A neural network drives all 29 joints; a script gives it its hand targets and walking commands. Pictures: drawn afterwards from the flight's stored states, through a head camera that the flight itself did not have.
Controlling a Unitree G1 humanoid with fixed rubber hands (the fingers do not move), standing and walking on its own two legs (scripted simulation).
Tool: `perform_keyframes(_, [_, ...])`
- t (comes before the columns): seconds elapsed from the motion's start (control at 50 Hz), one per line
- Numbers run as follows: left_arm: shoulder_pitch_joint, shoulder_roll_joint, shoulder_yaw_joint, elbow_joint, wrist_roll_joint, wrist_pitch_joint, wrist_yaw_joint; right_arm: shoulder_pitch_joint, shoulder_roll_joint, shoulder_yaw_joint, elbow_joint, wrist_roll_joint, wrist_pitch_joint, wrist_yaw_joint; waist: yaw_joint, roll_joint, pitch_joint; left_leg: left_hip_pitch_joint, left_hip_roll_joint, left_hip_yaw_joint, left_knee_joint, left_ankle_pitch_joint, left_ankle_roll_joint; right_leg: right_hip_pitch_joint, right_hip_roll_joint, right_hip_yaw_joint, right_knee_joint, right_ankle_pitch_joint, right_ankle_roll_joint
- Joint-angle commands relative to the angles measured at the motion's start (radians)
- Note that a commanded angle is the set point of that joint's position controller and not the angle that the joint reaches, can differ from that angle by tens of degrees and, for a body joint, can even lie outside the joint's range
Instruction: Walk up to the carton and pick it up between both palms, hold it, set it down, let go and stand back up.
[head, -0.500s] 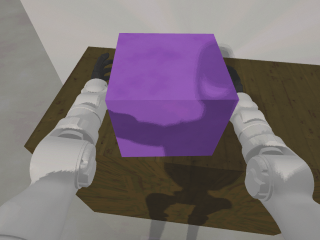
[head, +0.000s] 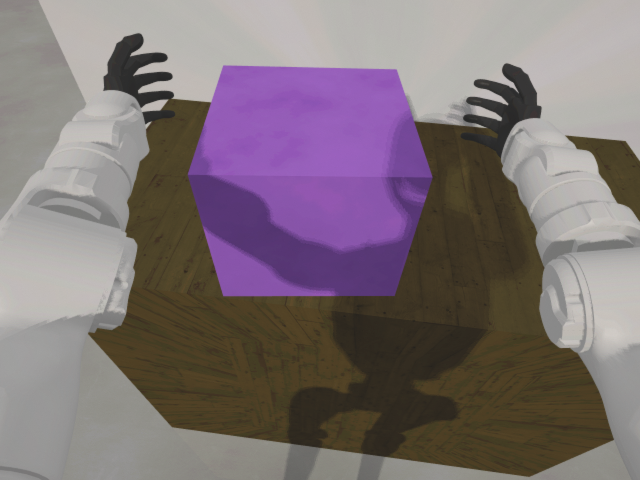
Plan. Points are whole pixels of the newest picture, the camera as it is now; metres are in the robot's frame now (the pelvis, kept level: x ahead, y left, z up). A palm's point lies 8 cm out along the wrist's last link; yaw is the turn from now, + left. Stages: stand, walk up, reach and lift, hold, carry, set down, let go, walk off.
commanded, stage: set down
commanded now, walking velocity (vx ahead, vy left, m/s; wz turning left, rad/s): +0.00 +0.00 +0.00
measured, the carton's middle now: (310, 182) +0.50 -0.03 +0.11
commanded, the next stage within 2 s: none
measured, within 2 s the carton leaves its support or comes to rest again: neither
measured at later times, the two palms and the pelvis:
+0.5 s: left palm (123, 72) +0.51 +0.17 +0.28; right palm (529, 104) +0.45 -0.27 +0.26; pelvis +0.01 -0.02 +0.00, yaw +2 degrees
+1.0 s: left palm (113, 116) +0.47 +0.18 +0.25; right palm (518, 140) +0.41 -0.25 +0.23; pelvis +0.02 +0.02 +0.01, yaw +0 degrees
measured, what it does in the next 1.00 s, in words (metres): stands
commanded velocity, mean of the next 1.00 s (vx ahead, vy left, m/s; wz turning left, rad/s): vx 0.00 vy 0.00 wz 0.00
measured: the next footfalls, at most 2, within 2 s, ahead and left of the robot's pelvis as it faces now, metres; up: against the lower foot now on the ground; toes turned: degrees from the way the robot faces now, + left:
none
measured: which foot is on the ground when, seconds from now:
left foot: down 0.00-1.00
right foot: down 0.00-1.00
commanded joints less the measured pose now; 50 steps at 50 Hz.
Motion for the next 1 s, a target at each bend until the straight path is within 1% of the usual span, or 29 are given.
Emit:
perform_keyframes(0.0, [-0.561,0.148,-0.003,-0.013,-0.036,-0.015,-0.022,-0.561,-0.134,-0.035,-0.139,-0.036,0.028,0.005,0.001,0.036,-0.517,-0.070,-0.029,0.030,-0.067,-0.198,0.067,0.465,-0.053,0.035,0.019,-0.073,0.050])
perform_keyframes(0.1, [-0.553,0.223,0.075,0.021,0.014,0.001,-0.044,-0.562,-0.102,-0.046,-0.187,-0.066,0.072,-0.039,-0.002,-0.074,-0.501,-0.190,-0.054,0.028,-0.082,-0.156,0.083,0.670,-0.082,0.087,0.011,-0.017,0.066])
perform_keyframes(0.18, [-0.554,0.204,0.056,-0.025,0.022,0.023,-0.054,-0.539,-0.116,-0.076,-0.200,-0.084,0.091,-0.067,-0.051,-0.010,-0.483,-0.116,-0.040,0.012,-0.112,-0.089,0.064,0.679,-0.060,0.050,0.008,0.101,0.062])
perform_keyframes(0.22, [-0.562,0.187,0.033,-0.040,0.011,0.033,-0.057,-0.544,-0.123,-0.087,-0.205,-0.085,0.102,-0.070,-0.074,0.031,-0.464,-0.037,-0.031,-0.002,-0.112,-0.078,0.050,0.612,-0.046,0.028,-0.002,0.102,0.056])
perform_keyframes(0.26, [-0.565,0.177,0.011,-0.036,-0.010,0.042,-0.064,-0.548,-0.122,-0.081,-0.209,-0.078,0.115,-0.069,-0.088,0.040,-0.428,0.015,-0.024,-0.009,-0.110,-0.096,0.046,0.547,-0.040,0.015,-0.024,0.051,0.052])
perform_keyframes(0.28, [-0.557,0.171,0.012,-0.052,-0.014,0.043,-0.066,-0.536,-0.114,-0.076,-0.214,-0.070,0.116,-0.070,-0.088,0.054,-0.435,0.027,-0.027,-0.007,-0.107,-0.098,0.043,0.535,-0.039,0.012,-0.027,0.049,0.051])
perform_keyframes(0.34, [-0.531,0.184,0.026,-0.052,-0.020,0.035,-0.082,-0.529,-0.079,-0.036,-0.268,-0.050,0.117,-0.076,-0.068,0.014,-0.442,-0.044,-0.045,0.007,-0.100,-0.107,0.059,0.616,-0.056,0.038,-0.012,0.093,0.061])
perform_keyframes(0.4, [-0.398,0.194,0.099,-0.126,0.057,0.046,-0.096,-0.411,-0.056,0.017,-0.332,-0.006,0.101,-0.095,-0.027,0.012,-0.501,-0.102,-0.053,0.022,-0.121,0.009,0.060,0.865,-0.071,0.068,0.046,0.397,0.080])
perform_keyframes(0.44, [-0.330,0.205,0.150,-0.198,0.121,0.054,-0.103,-0.344,-0.065,0.042,-0.381,0.025,0.089,-0.105,-0.002,0.035,-0.535,-0.106,-0.054,0.035,-0.145,0.072,0.052,0.996,-0.075,0.075,0.075,0.549,0.091])
perform_keyframes(0.46, [-0.294,0.202,0.178,-0.264,0.148,0.063,-0.104,-0.306,-0.071,0.054,-0.417,0.041,0.081,-0.108,0.006,0.045,-0.552,-0.082,-0.056,0.038,-0.153,0.117,0.045,1.033,-0.072,0.078,0.081,0.615,0.094])
perform_keyframes(0.48, [-0.343,0.218,0.192,-0.308,0.163,0.071,-0.101,-0.338,-0.090,0.040,-0.435,0.040,0.078,-0.111,0.003,0.062,-0.558,-0.071,-0.055,0.037,-0.155,0.115,0.039,1.015,-0.070,0.073,0.082,0.613,0.094])
perform_keyframes(0.5, [-0.229,0.177,0.208,-0.359,0.189,0.081,-0.097,-0.224,-0.079,0.064,-0.438,0.054,0.069,-0.110,0.009,0.052,-0.539,-0.006,-0.052,0.031,-0.155,0.178,0.033,1.032,-0.056,0.068,0.076,0.654,0.091])
perform_keyframes(0.52, [-0.382,0.212,0.219,-0.414,0.183,0.088,-0.089,-0.357,-0.118,0.033,-0.485,0.051,0.068,-0.110,0.004,0.069,-0.555,-0.015,-0.054,0.034,-0.152,0.148,0.025,0.964,-0.051,0.058,0.069,0.597,0.087])
perform_keyframes(0.54, [-0.205,0.151,0.224,-0.431,0.204,0.098,-0.083,-0.177,-0.089,0.061,-0.433,0.057,0.063,-0.106,0.006,0.054,-0.487,0.069,-0.048,0.023,-0.149,0.192,0.026,0.971,-0.037,0.053,0.054,0.597,0.082])
perform_keyframes(0.56, [-0.343,0.191,0.239,-0.492,0.196,0.103,-0.078,-0.298,-0.123,0.029,-0.481,0.056,0.061,-0.106,0.002,0.054,-0.497,0.071,-0.052,0.028,-0.143,0.170,0.022,0.900,-0.032,0.046,0.036,0.540,0.081])
perform_keyframes(0.6, [-0.228,0.156,0.252,-0.550,0.207,0.111,-0.064,-0.189,-0.119,0.035,-0.481,0.054,0.054,-0.103,-0.004,0.031,-0.473,0.146,-0.050,0.024,-0.128,0.188,0.023,0.881,-0.015,0.040,0.021,0.523,0.079])
perform_keyframes(0.62, [-0.364,0.194,0.250,-0.586,0.183,0.113,-0.055,-0.319,-0.150,0.002,-0.536,0.047,0.057,-0.102,-0.010,0.034,-0.504,0.125,-0.052,0.030,-0.122,0.144,0.024,0.840,-0.016,0.040,0.018,0.470,0.079])
perform_keyframes(0.64, [-0.238,0.153,0.248,-0.598,0.187,0.122,-0.047,-0.209,-0.137,0.019,-0.524,0.052,0.058,-0.099,-0.005,0.029,-0.477,0.165,-0.049,0.026,-0.120,0.155,0.026,0.858,-0.010,0.041,0.013,0.473,0.077])
perform_keyframes(0.68, [-0.294,0.159,0.250,-0.631,0.177,0.147,-0.037,-0.274,-0.167,-0.014,-0.546,0.041,0.067,-0.095,-0.014,0.037,-0.479,0.180,-0.045,0.026,-0.117,0.113,0.027,0.803,-0.006,0.033,-0.002,0.389,0.072])
perform_keyframes(0.7, [-0.240,0.140,0.245,-0.655,0.177,0.161,-0.031,-0.225,-0.168,-0.016,-0.547,0.046,0.068,-0.092,-0.015,0.034,-0.476,0.216,-0.042,0.026,-0.107,0.129,0.024,0.793,0.001,0.030,-0.003,0.391,0.068])
perform_keyframes(0.74, [-0.249,0.128,0.230,-0.633,0.169,0.185,-0.027,-0.245,-0.187,-0.034,-0.535,0.040,0.081,-0.082,-0.015,0.050,-0.446,0.222,-0.034,0.020,-0.106,0.091,0.020,0.754,0.001,0.025,-0.014,0.312,0.053])
perform_keyframes(0.76, [-0.167,0.095,0.222,-0.628,0.180,0.201,-0.026,-0.180,-0.192,-0.035,-0.516,0.041,0.082,-0.077,-0.017,0.057,-0.416,0.258,-0.028,0.013,-0.109,0.103,0.015,0.748,0.009,0.020,-0.022,0.301,0.048])
perform_keyframes(0.78, [-0.194,0.096,0.216,-0.593,0.179,0.215,-0.028,-0.203,-0.204,-0.045,-0.489,0.040,0.090,-0.069,-0.021,0.066,-0.380,0.260,-0.026,0.011,-0.110,0.089,0.010,0.710,0.011,0.017,-0.033,0.255,0.041])
perform_keyframes(0.8, [-0.132,0.070,0.210,-0.577,0.190,0.226,-0.029,-0.151,-0.207,-0.031,-0.465,0.050,0.095,-0.062,-0.016,0.074,-0.320,0.277,-0.021,0.008,-0.109,0.088,0.009,0.696,0.012,0.018,-0.041,0.232,0.035])
perform_keyframes(0.82, [-0.198,0.078,0.198,-0.557,0.180,0.231,-0.031,-0.206,-0.215,-0.044,-0.453,0.050,0.102,-0.055,-0.023,0.097,-0.294,0.259,-0.021,0.006,-0.112,0.046,0.009,0.650,0.009,0.017,-0.048,0.171,0.030])
perform_keyframes(0.86, [-0.171,0.038,0.168,-0.489,0.169,0.227,-0.029,-0.185,-0.209,-0.029,-0.380,0.050,0.107,-0.038,-0.019,0.106,-0.203,0.248,-0.010,-0.009,-0.125,-0.020,0.016,0.607,0.011,0.015,-0.053,0.088,0.018])
perform_keyframes(0.9, [-0.123,0.013,0.165,-0.508,0.173,0.223,-0.026,-0.140,-0.204,-0.003,-0.385,0.068,0.101,-0.021,-0.007,0.102,-0.177,0.272,-0.003,-0.011,-0.128,-0.016,0.022,0.607,0.014,0.018,-0.052,0.088,0.016])
perform_keyframes(0.94, [-0.122,0.016,0.184,-0.597,0.191,0.222,-0.021,-0.138,-0.221,0.004,-0.427,0.082,0.091,-0.009,0.002,0.111,-0.218,0.305,-0.002,-0.007,-0.121,0.040,0.015,0.608,0.018,0.017,-0.045,0.130,0.014])
perform_keyframes(0.98, [-0.069,0.014,0.207,-0.653,0.210,0.227,-0.019,-0.088,-0.212,0.025,-0.445,0.097,0.084,0.002,0.014,0.090,-0.221,0.333,-0.008,0.000,-0.112,0.099,0.017,0.625,0.020,0.020,-0.042,0.178,0.018])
